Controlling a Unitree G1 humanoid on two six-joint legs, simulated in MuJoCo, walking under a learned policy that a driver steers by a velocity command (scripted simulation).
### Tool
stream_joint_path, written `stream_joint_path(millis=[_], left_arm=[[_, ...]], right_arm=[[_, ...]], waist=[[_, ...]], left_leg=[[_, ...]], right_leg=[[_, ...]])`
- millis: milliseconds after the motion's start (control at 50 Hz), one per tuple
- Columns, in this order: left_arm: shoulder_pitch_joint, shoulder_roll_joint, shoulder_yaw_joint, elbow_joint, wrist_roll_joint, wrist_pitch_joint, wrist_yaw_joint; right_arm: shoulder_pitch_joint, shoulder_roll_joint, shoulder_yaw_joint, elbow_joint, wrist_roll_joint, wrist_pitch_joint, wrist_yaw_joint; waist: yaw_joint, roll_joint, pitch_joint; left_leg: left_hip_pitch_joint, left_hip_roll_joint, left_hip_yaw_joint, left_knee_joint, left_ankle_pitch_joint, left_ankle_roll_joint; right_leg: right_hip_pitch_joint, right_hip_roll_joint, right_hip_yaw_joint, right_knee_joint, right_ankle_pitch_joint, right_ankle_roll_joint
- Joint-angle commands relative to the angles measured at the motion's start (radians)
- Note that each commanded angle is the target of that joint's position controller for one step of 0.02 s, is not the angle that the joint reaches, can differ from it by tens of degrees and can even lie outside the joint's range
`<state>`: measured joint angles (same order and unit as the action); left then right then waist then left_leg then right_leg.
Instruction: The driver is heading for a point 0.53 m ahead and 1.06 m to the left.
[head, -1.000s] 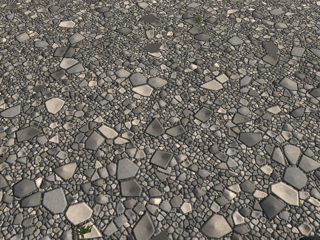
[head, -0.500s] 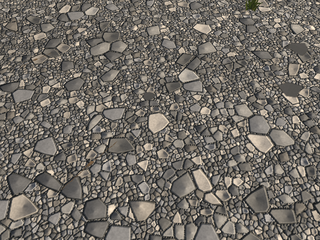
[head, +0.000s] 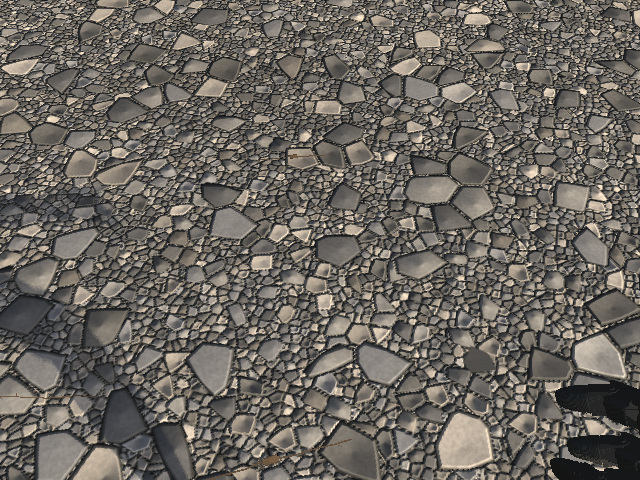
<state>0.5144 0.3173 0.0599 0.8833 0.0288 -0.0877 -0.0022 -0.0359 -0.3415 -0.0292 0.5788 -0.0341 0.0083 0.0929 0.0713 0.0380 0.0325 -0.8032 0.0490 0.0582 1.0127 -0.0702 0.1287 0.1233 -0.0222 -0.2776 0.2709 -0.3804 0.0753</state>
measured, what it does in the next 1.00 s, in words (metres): walks ahead, turning left: left foot, then right foot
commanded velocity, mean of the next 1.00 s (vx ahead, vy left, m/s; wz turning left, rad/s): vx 0.74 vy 0.00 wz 0.99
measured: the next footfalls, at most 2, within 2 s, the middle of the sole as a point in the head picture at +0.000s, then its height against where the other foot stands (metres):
left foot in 0.14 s outside the picture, level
right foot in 0.54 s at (350, 348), level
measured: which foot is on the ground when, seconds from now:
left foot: up 0.00-0.12, down 0.14-0.54, up 0.56-0.88, down 0.90-1.00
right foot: down 0.00-0.12, up 0.14-0.52, down 0.54-0.88, up 0.90-1.00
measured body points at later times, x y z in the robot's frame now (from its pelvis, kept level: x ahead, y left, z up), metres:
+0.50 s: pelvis +0.49 +0.05 +0.00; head +0.52 +0.07 +0.44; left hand +0.65 +0.36 -0.05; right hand +0.58 -0.24 -0.12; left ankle +0.28 +0.03 -0.72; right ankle +0.73 -0.02 -0.70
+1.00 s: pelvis +0.79 +0.20 -0.01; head +0.80 +0.27 +0.43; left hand +0.65 +0.49 -0.13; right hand +1.13 +0.19 -0.08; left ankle +0.82 +0.33 -0.73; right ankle +0.83 +0.02 -0.62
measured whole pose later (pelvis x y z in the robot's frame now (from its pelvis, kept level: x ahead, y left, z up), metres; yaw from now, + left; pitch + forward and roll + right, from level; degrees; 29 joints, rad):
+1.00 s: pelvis +0.79 +0.20 -0.01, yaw +58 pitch +0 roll -1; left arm 0.10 0.30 0.05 0.68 -0.02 -0.05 0.02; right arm 0.13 -0.35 -0.10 0.61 0.02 0.01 0.03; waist 0.01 -0.04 0.16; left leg -0.49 -0.12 -0.01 0.63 -0.13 0.13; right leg -0.35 0.01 0.02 1.30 -0.53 0.05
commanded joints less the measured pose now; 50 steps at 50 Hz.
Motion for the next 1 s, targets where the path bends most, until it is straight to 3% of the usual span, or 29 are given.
stream_joint_path(millis=[20, 60, 100, 120, 140, 160, 180, 220, 280, 340, 380, 460, 500, 520, 540, 560, 580, 620, 660, 680, 700, 760, 860, 880, 900, 920, 940, 960, 1000], left_arm=[[-0.099, 0.116, 0.013, -0.072, -0.001, -0.024, 0.008], [-0.065, 0.174, 0.025, -0.075, -0.005, -0.001, 0.021], [-0.141, 0.233, 0.041, -0.105, 0.0, 0.032, 0.029], [-0.215, 0.233, 0.047, -0.136, -0.008, 0.043, 0.03], [-0.155, 0.115, 0.018, -0.148, 0.015, 0.038, -0.003], [-0.116, 0.088, 0.007, -0.263, 0.003, 0.027, 0.002], [-0.227, 0.126, 0.003, -0.302, -0.002, -0.002, -0.001], [-0.297, 0.111, -0.013, -0.295, 0.007, -0.015, 0.006], [-0.254, 0.099, -0.019, -0.273, 0.046, 0.042, 0.003], [-0.446, 0.042, -0.042, -0.351, 0.03, 0.052, -0.013], [-0.519, 0.014, -0.054, -0.376, 0.01, 0.046, -0.022], [-0.545, 0.057, -0.041, -0.386, -0.004, 0.039, -0.014], [-0.376, 0.133, -0.009, -0.338, -0.005, 0.033, 0.005], [-0.175, 0.171, 0.013, -0.293, -0.007, 0.029, 0.021], [0.044, 0.243, 0.042, -0.255, 0.014, 0.025, 0.045], [0.002, 0.301, 0.048, -0.265, 0.049, 0.02, 0.043], [-0.116, 0.254, 0.055, -0.283, 0.04, 0.028, 0.033], [-0.215, 0.073, 0.01, -0.273, 0.033, 0.034, 0.024], [-0.18, 0.055, -0.003, -0.218, 0.019, 0.025, 0.018], [-0.304, 0.059, 0.014, -0.248, -0.037, 0.001, 0.032], [-0.367, 0.035, 0.007, -0.246, -0.052, -0.009, 0.036], [-0.433, 0.111, 0.036, -0.248, -0.041, -0.008, 0.054], [-0.459, 0.201, 0.073, -0.25, -0.096, 0.01, 0.048], [-0.476, 0.197, 0.073, -0.26, -0.097, 0.017, 0.044], [-0.466, 0.134, 0.055, -0.269, -0.08, 0.022, 0.037], [-0.428, 0.011, 0.019, -0.279, -0.016, 0.029, 0.023], [-0.263, 0.065, 0.012, -0.32, -0.037, 0.022, 0.013], [-0.337, 0.168, 0.026, -0.31, -0.051, 0.01, 0.009], [-0.386, 0.162, 0.031, -0.295, -0.039, 0.012, 0.025]], right_arm=[[-0.069, 0.008, 0.017, -0.061, 0.001, -0.012, 0.016], [0.012, -0.025, 0.003, -0.025, 0.005, -0.018, 0.0], [0.338, -0.094, -0.035, 0.068, 0.012, -0.022, -0.026], [0.567, -0.147, -0.079, 0.14, 0.04, -0.013, -0.048], [0.438, -0.191, -0.096, 0.138, 0.038, -0.012, -0.074], [0.369, -0.305, -0.112, 0.069, 0.001, 0.007, -0.073], [0.453, -0.274, -0.117, 0.074, -0.005, 0.012, -0.09], [0.413, -0.201, -0.103, 0.132, 0.009, -0.02, -0.106], [0.349, -0.129, -0.068, 0.133, 0.024, -0.068, -0.108], [0.351, -0.126, -0.068, 0.14, 0.02, -0.091, -0.096], [0.371, -0.131, -0.075, 0.153, 0.023, -0.096, -0.085], [0.429, -0.158, -0.088, 0.182, 0.038, -0.092, -0.083], [0.416, -0.205, -0.099, 0.186, 0.03, -0.087, -0.087], [0.363, -0.232, -0.103, 0.179, 0.025, -0.091, -0.081], [0.33, -0.138, -0.078, 0.155, 0.022, -0.104, -0.08], [0.407, 0.003, -0.04, 0.091, 0.066, -0.102, -0.085], [0.416, -0.076, -0.039, 0.106, 0.039, -0.085, -0.103], [0.298, -0.101, -0.051, 0.131, 0.008, -0.054, -0.096], [0.265, -0.051, -0.047, 0.103, 0.001, -0.022, -0.071], [0.285, -0.057, -0.062, 0.067, 0.124, -0.015, -0.086], [0.255, -0.048, -0.052, 0.052, 0.131, -0.004, -0.086], [0.18, -0.011, -0.041, 0.011, 0.069, 0.001, -0.065], [0.34, -0.125, -0.103, 0.058, 0.065, 0.009, -0.034], [0.438, -0.167, -0.13, 0.077, 0.066, 0.012, -0.041], [0.515, -0.2, -0.153, 0.1, 0.075, 0.013, -0.057], [0.434, -0.244, -0.15, 0.073, 0.082, 0.011, -0.083], [0.325, -0.297, -0.142, -0.034, 0.016, -0.016, -0.069], [0.261, -0.251, -0.137, -0.08, 0.025, -0.018, -0.062], [0.205, -0.16, -0.108, -0.065, 0.074, -0.031, -0.068]], waist=[[-0.082, -0.07, 0.119], [-0.136, -0.119, 0.034], [-0.303, -0.162, -0.133], [-0.412, -0.099, -0.266], [-0.233, 0.085, -0.146], [-0.153, 0.173, -0.301], [-0.211, 0.021, -0.309], [-0.123, -0.114, -0.042], [-0.023, -0.116, 0.009], [-0.054, -0.088, 0.08], [-0.089, -0.051, 0.07], [-0.126, -0.003, 0.016], [-0.042, -0.021, -0.107], [0.087, -0.031, -0.196], [0.172, -0.105, -0.313], [0.052, -0.448, -0.438], [0.009, -0.37, -0.359], [-0.004, -0.085, -0.11], [-0.033, -0.107, -0.051], [-0.072, -0.279, -0.016], [-0.085, -0.268, 0.011], [-0.09, -0.151, 0.009], [-0.191, -0.123, -0.114], [-0.249, -0.099, -0.162], [-0.274, 0.015, -0.162], [-0.181, 0.302, -0.101], [-0.068, 0.305, -0.376], [-0.123, 0.106, -0.407], [-0.074, -0.086, -0.237]], left_leg=[[0.204, -0.049, 0.107, -0.202, 0.062, 0.049], [0.319, -0.131, 0.159, -0.232, -0.011, 0.073], [0.652, -0.177, 0.114, -0.242, -0.104, 0.114], [1.007, -0.188, 0.032, -0.354, -0.107, 0.134], [1.067, -0.061, -0.191, -0.397, -0.202, 0.166], [1.306, 0.17, -0.763, -0.523, -0.209, 0.374], [1.255, 0.204, -0.905, -0.713, -0.358, 0.372], [0.932, 0.134, -0.748, -0.774, -0.236, 0.29], [0.622, 0.022, -0.558, -0.776, -0.044, 0.263], [0.421, -0.056, -0.481, -0.842, -0.05, 0.226], [0.39, -0.09, -0.449, -0.842, 0.061, 0.177], [0.567, -0.048, -0.493, -0.747, 0.309, 0.112], [0.65, -0.06, -0.484, -0.501, 0.561, 0.061], [0.569, -0.09, -0.455, -0.26, 0.557, 0.034], [0.414, -0.149, -0.384, 0.073, 0.29, 0.019], [0.163, -0.267, -0.261, 0.364, -0.435, -0.021], [0.051, -0.165, -0.207, 0.45, -0.375, -0.022], [0.061, -0.067, -0.151, 0.396, -0.284, -0.046], [0.088, -0.033, -0.133, 0.34, -0.326, -0.067], [0.084, 0.037, -0.155, 0.291, -0.315, -0.089], [0.084, 0.051, -0.14, 0.193, -0.306, -0.103], [0.253, 0.034, -0.048, -0.118, -0.067, -0.126], [0.601, -0.095, 0.056, -0.345, 0.061, -0.039], [0.755, -0.117, 0.05, -0.378, 0.085, -0.001], [0.933, -0.116, -0.019, -0.438, 0.157, 0.039], [0.956, -0.013, -0.258, -0.469, 0.566, 0.121], [1.14, 0.256, -0.834, -0.595, 0.353, 0.397], [1.082, 0.278, -0.865, -0.71, 0.073, 0.355], [0.852, 0.181, -0.703, -0.719, -0.168, 0.229]], right_leg=[[-0.179, -0.195, -0.027, -0.141, 0.863, -0.096], [-0.064, -0.217, -0.033, 0.034, 1.34, -0.086], [-0.105, -0.26, -0.001, 0.441, 1.503, -0.106], [-0.291, -0.213, 0.011, 0.802, 1.364, -0.102], [-0.605, -0.063, 0.04, 1.115, 0.115, -0.075], [-0.928, 0.053, 0.183, 1.432, -0.169, -0.027], [-1.026, 0.008, 0.338, 1.382, -0.069, -0.031], [-0.96, -0.075, 0.344, 1.146, -0.005, -0.039], [-0.769, -0.123, 0.342, 0.961, -0.067, 0.001], [-0.686, -0.121, 0.294, 0.68, 0.107, 0.021], [-0.574, -0.082, 0.279, 0.505, 0.354, 0.008], [-0.448, -0.017, 0.291, 0.312, 0.435, -0.034], [-0.245, 0.039, 0.293, 0.287, 0.283, -0.055], [-0.02, 0.02, 0.292, 0.284, 0.222, -0.066], [0.215, -0.147, 0.442, 0.289, -0.063, -0.093], [0.363, -0.468, 0.997, 0.077, -0.188, -0.18], [0.254, -0.48, 1.116, 0.036, -0.127, -0.222], [-0.01, -0.381, 0.72, 0.098, 0.329, -0.223], [-0.128, -0.334, 0.489, 0.095, 0.673, -0.202], [-0.14, -0.28, 0.41, 0.075, 0.71, -0.183], [-0.194, -0.274, 0.348, 0.04, 0.703, -0.173], [-0.317, -0.234, 0.173, -0.023, 0.756, -0.171], [-0.252, -0.202, 0.062, 0.26, 1.006, -0.123], [-0.305, -0.193, 0.062, 0.427, 0.968, -0.109], [-0.467, -0.135, 0.081, 0.661, 0.512, -0.073], [-0.655, 0.027, 0.084, 1.03, -0.285, -0.021], [-0.856, 0.124, 0.317, 1.279, -0.339, -0.001], [-0.856, 0.07, 0.412, 1.239, -0.222, -0.025], [-0.814, -0.016, 0.413, 1.056, -0.092, -0.039]])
